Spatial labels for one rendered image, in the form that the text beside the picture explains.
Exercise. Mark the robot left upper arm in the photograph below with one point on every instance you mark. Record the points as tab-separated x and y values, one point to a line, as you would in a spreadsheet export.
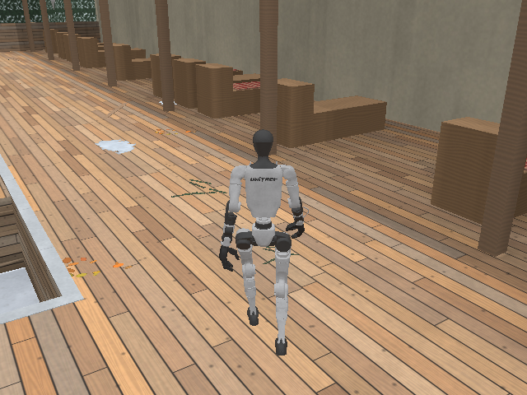
237	174

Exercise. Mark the right robot hand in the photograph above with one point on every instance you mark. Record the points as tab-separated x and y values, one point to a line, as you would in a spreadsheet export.
293	226

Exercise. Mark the robot right thigh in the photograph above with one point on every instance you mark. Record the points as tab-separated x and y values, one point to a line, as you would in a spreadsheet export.
282	259

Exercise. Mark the robot torso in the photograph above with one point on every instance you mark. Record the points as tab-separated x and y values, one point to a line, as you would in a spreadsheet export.
263	197

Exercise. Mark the robot right forearm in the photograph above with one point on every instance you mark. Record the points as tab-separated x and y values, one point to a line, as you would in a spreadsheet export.
298	214

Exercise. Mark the robot right upper arm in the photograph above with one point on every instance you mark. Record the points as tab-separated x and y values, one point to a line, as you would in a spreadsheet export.
289	173

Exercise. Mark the left robot hand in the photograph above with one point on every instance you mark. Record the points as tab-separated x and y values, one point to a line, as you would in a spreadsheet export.
223	254

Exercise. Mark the robot left forearm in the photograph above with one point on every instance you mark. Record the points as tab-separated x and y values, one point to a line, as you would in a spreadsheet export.
229	226

